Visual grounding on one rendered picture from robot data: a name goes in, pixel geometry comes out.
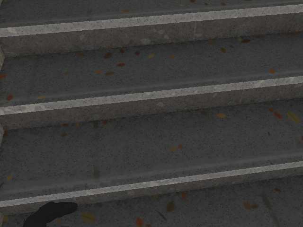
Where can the left robot hand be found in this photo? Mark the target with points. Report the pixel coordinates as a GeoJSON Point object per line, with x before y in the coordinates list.
{"type": "Point", "coordinates": [49, 212]}

